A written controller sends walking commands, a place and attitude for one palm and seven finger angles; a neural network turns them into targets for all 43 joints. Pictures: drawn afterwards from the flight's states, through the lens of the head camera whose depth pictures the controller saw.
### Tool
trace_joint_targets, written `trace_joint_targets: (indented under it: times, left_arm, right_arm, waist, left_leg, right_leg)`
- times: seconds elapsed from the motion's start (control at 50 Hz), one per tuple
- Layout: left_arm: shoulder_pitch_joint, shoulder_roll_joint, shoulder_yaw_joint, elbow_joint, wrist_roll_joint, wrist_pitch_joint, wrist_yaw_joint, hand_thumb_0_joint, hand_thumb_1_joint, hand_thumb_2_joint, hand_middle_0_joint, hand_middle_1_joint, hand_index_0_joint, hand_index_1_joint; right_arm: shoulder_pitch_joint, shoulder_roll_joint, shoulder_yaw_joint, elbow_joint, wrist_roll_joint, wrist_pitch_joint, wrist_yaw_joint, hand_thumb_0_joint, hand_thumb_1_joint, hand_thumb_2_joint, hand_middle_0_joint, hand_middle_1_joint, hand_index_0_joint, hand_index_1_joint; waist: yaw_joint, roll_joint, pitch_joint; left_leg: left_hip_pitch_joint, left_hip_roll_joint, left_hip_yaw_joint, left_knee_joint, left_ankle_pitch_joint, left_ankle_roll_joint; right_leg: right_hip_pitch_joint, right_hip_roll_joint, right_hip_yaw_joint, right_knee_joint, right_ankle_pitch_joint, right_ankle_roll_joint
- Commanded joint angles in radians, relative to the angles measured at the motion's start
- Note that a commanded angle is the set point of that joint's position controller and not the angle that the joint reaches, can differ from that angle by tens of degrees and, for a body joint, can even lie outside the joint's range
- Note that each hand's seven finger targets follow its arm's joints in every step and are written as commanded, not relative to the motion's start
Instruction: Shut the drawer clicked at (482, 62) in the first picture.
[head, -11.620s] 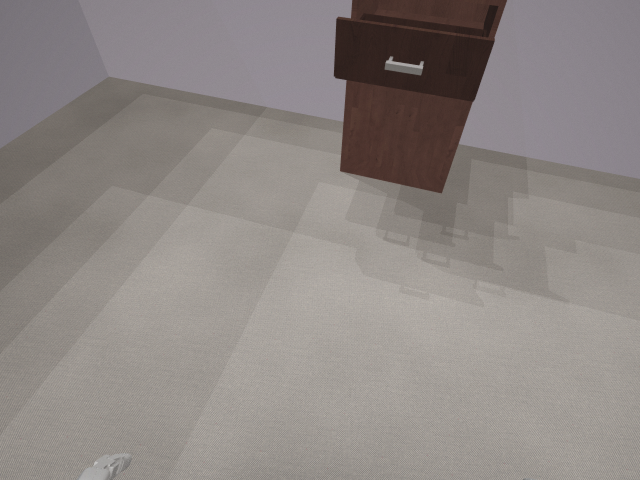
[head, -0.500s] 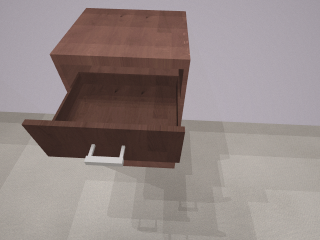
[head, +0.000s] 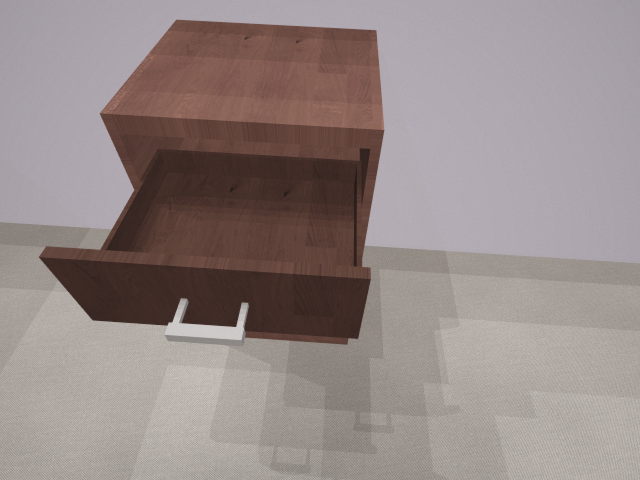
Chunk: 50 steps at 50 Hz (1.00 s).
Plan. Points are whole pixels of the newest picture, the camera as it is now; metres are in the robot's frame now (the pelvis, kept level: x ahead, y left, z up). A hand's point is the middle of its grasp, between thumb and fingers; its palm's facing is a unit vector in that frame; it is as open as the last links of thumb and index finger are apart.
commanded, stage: look again from close up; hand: left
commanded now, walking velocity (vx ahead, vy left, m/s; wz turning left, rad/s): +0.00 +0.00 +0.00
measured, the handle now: (209, 321) +0.34 +0.19 -0.05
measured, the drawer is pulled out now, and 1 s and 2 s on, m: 0.29 0.29 0.29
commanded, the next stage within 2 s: shuffle to correct the standing spot in 0.12 s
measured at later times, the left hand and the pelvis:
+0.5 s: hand out of the picture -0.02 +0.16 -0.19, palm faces +0.05 -0.98 -0.17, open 7.3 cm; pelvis +0.03 -0.01 -0.01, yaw +0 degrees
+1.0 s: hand out of the picture +0.05 +0.19 -0.17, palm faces +0.01 -0.96 -0.28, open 7.3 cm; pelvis +0.01 -0.01 +0.00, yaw +0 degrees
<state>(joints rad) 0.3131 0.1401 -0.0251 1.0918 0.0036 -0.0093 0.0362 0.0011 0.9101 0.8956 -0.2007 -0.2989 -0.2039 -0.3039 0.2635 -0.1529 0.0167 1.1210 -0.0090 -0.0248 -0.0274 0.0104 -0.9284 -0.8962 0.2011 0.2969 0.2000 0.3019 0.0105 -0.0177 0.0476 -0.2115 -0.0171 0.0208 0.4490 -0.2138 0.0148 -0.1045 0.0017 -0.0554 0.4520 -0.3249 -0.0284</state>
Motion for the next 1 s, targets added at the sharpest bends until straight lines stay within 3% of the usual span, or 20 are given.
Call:
trace_joint_targets:
  times: [0.0,0.2,0.28,0.32,0.36,0.4,0.44,0.46,0.48,0.52,0.56,0.62,0.74,0.84,0.86,0.88,0.9,0.94,0.98]
  left_arm:
    - [0.093,0.107,0.017,-0.017,0.004,-0.015,0.008,0.000,0.900,0.900,-0.200,-0.300,-0.200,-0.300]
    - [0.099,0.102,0.017,-0.015,0.004,-0.018,0.009,0.000,0.900,0.900,-0.200,-0.300,-0.200,-0.300]
    - [0.115,0.105,0.021,-0.005,0.009,-0.013,0.003,0.000,0.900,0.900,-0.200,-0.300,-0.200,-0.300]
    - [0.116,0.118,0.027,-0.004,0.011,-0.009,0.000,0.000,0.900,0.900,-0.200,-0.300,-0.200,-0.300]
    - [0.126,0.130,0.034,-0.008,0.011,-0.007,-0.004,0.000,0.900,0.900,-0.200,-0.300,-0.200,-0.300]
    - [0.138,0.138,0.038,-0.009,0.010,-0.009,-0.003,0.000,0.900,0.900,-0.200,-0.300,-0.200,-0.300]
    - [0.124,0.122,0.036,-0.012,0.009,-0.011,0.000,0.000,0.900,0.900,-0.200,-0.300,-0.200,-0.300]
    - [0.112,0.107,0.031,-0.014,0.007,-0.011,0.000,0.000,0.900,0.900,-0.200,-0.300,-0.200,-0.300]
    - [0.115,0.091,0.026,-0.012,0.006,-0.015,0.003,0.000,0.900,0.900,-0.200,-0.300,-0.200,-0.300]
    - [0.136,0.077,0.022,-0.007,-0.002,-0.020,0.012,0.000,0.900,0.900,-0.200,-0.300,-0.200,-0.300]
    - [0.148,0.083,0.025,-0.004,-0.008,-0.018,0.019,0.000,0.900,0.900,-0.200,-0.300,-0.200,-0.300]
    - [0.141,0.107,0.036,-0.018,-0.005,-0.013,0.024,0.000,0.900,0.900,-0.200,-0.300,-0.200,-0.300]
    - [0.101,0.102,0.044,-0.058,0.001,-0.001,0.024,0.000,0.900,0.900,-0.200,-0.300,-0.200,-0.300]
    - [0.088,0.129,0.048,-0.071,0.002,-0.009,0.022,0.000,0.900,0.900,-0.200,-0.300,-0.200,-0.300]
    - [-0.005,0.240,0.041,-0.141,-0.004,-0.007,0.021,0.000,0.900,0.900,-0.200,-0.300,-0.200,-0.300]
    - [-0.020,0.200,0.055,-0.149,0.006,0.000,0.010,0.000,0.900,0.900,-0.200,-0.300,-0.200,-0.300]
    - [-0.011,0.178,0.051,-0.141,0.006,-0.002,0.006,0.000,0.900,0.900,-0.200,-0.300,-0.200,-0.300]
    - [0.008,0.174,0.044,-0.140,0.010,-0.011,0.008,0.000,0.900,0.900,-0.200,-0.300,-0.200,-0.300]
    - [-0.036,0.198,0.043,-0.150,0.010,-0.017,0.012,0.000,0.900,0.900,-0.200,-0.300,-0.200,-0.300]
  right_arm:
    - [0.067,-0.084,-0.009,-0.024,0.005,-0.013,-0.004,0.000,-0.900,-0.900,0.200,0.300,0.200,0.300]
    - [0.061,-0.078,-0.008,-0.017,0.006,-0.011,-0.007,0.000,-0.900,-0.900,0.200,0.300,0.200,0.300]
    - [0.076,-0.076,-0.010,-0.008,-0.002,0.000,-0.001,0.000,-0.900,-0.900,0.200,0.300,0.200,0.300]
    - [0.074,-0.069,-0.013,-0.012,-0.006,0.007,0.004,0.000,-0.900,-0.900,0.200,0.300,0.200,0.300]
    - [0.069,-0.057,-0.013,-0.021,-0.008,0.007,0.007,0.000,-0.900,-0.900,0.200,0.300,0.200,0.300]
    - [0.070,-0.052,-0.014,-0.028,-0.010,0.002,0.007,0.000,-0.900,-0.900,0.200,0.300,0.200,0.300]
    - [0.087,-0.040,-0.008,-0.021,-0.008,-0.004,0.001,0.000,-0.900,-0.900,0.200,0.300,0.200,0.300]
    - [0.104,-0.038,-0.004,-0.010,-0.004,-0.009,-0.002,0.000,-0.900,-0.900,0.200,0.300,0.200,0.300]
    - [0.124,-0.049,-0.003,0.003,-0.003,-0.016,-0.007,0.000,-0.900,-0.900,0.200,0.300,0.200,0.300]
    - [0.156,-0.069,0.000,0.015,0.003,-0.028,-0.022,0.000,-0.900,-0.900,0.200,0.300,0.200,0.300]
    - [0.138,-0.072,-0.003,0.000,0.011,-0.029,-0.032,0.000,-0.900,-0.900,0.200,0.300,0.200,0.300]
    - [0.124,-0.098,-0.019,-0.025,0.014,-0.024,-0.036,0.000,-0.900,-0.900,0.200,0.300,0.200,0.300]
    - [0.077,-0.089,-0.034,-0.052,0.015,-0.011,-0.031,0.000,-0.900,-0.900,0.200,0.300,0.200,0.300]
    - [0.048,-0.100,-0.031,-0.058,0.010,-0.014,-0.023,0.000,-0.900,-0.900,0.200,0.300,0.200,0.300]
    - [-0.005,-0.153,-0.044,-0.135,-0.011,-0.006,-0.010,0.000,-0.900,-0.900,0.200,0.300,0.200,0.300]
    - [-0.019,-0.192,-0.078,-0.154,-0.012,-0.014,-0.010,0.000,-0.900,-0.900,0.200,0.300,0.200,0.300]
    - [-0.063,-0.180,-0.075,-0.159,-0.013,-0.007,-0.008,0.000,-0.900,-0.900,0.200,0.300,0.200,0.300]
    - [-0.080,-0.135,-0.061,-0.186,-0.004,0.011,0.008,0.000,-0.900,-0.900,0.200,0.300,0.200,0.300]
    - [-0.057,-0.120,-0.050,-0.195,-0.011,0.023,0.015,0.000,-0.900,-0.900,0.200,0.300,0.200,0.300]
  waist:
    - [-0.002,0.020,0.017]
    - [-0.001,0.002,0.027]
    - [0.001,-0.007,0.055]
    - [0.000,-0.030,0.108]
    - [0.006,-0.067,0.135]
    - [0.007,-0.095,0.143]
    - [-0.008,-0.063,0.124]
    - [-0.013,-0.005,0.117]
    - [-0.014,0.052,0.077]
    - [-0.005,0.113,-0.024]
    - [0.003,0.096,-0.038]
    - [-0.001,0.051,-0.085]
    - [0.002,-0.021,-0.069]
    - [0.005,0.002,-0.115]
    - [-0.015,0.078,0.029]
    - [-0.005,0.158,-0.015]
    - [0.011,0.157,-0.028]
    - [0.009,0.024,-0.017]
    - [-0.013,-0.123,-0.022]
  left_leg:
    - [0.044,0.100,-0.096,-0.064,0.205,0.029]
    - [0.053,0.101,-0.087,-0.064,0.222,0.024]
    - [0.016,0.077,-0.061,-0.038,0.005,0.026]
    - [-0.041,0.054,-0.041,-0.013,-0.098,0.020]
    - [-0.094,0.035,-0.012,0.032,-0.119,0.018]
    - [-0.128,0.033,0.014,0.100,-0.099,0.014]
    - [-0.071,0.050,0.007,0.080,0.011,0.013]
    - [-0.029,0.063,-0.015,0.039,0.115,0.018]
    - [0.027,0.085,-0.051,0.031,0.286,0.029]
    - [0.103,0.128,-0.093,0.042,0.646,0.059]
    - [0.128,0.138,-0.104,0.050,0.824,0.063]
    - [0.163,0.134,-0.095,0.049,0.843,0.051]
    - [0.135,0.137,-0.099,0.003,0.639,0.041]
    - [0.137,0.122,-0.089,-0.011,0.583,0.034]
    - [0.140,0.087,-0.133,-0.053,0.425,0.038]
    - [0.073,0.156,-0.178,-0.043,0.318,0.040]
    - [0.039,0.146,-0.182,-0.037,0.253,0.053]
    - [-0.021,0.088,-0.124,0.020,0.057,0.025]
    - [-0.039,0.051,-0.069,0.082,-0.011,-0.001]
  right_leg:
    - [-0.072,-0.110,0.101,-0.102,0.189,-0.010]
    - [-0.059,-0.116,0.100,-0.113,0.262,-0.010]
    - [-0.082,-0.115,0.108,-0.136,-0.017,-0.029]
    - [-0.117,-0.125,0.140,-0.171,-0.170,-0.048]
    - [-0.110,-0.142,0.170,-0.199,-0.218,-0.068]
    - [-0.099,-0.177,0.198,-0.203,-0.153,-0.093]
    - [-0.102,-0.169,0.154,-0.147,0.080,-0.088]
    - [-0.105,-0.134,0.106,-0.092,0.193,-0.067]
    - [-0.094,-0.105,0.074,-0.022,0.333,-0.047]
    - [-0.029,-0.098,0.050,0.013,0.428,-0.017]
    - [-0.003,-0.103,0.051,0.004,0.482,-0.007]
    - [0.014,-0.118,0.044,0.022,0.562,-0.004]
    - [-0.007,-0.132,0.068,-0.009,0.503,0.002]
    - [0.041,-0.143,0.077,-0.018,0.566,-0.006]
    - [-0.136,-0.060,0.082,0.022,0.231,-0.013]
    - [-0.179,-0.070,0.073,0.045,-0.004,-0.010]
    - [-0.156,-0.070,0.084,0.011,0.026,-0.022]
    - [-0.134,-0.119,0.145,-0.085,0.058,-0.029]
    - [-0.125,-0.180,0.202,-0.122,0.101,-0.049]
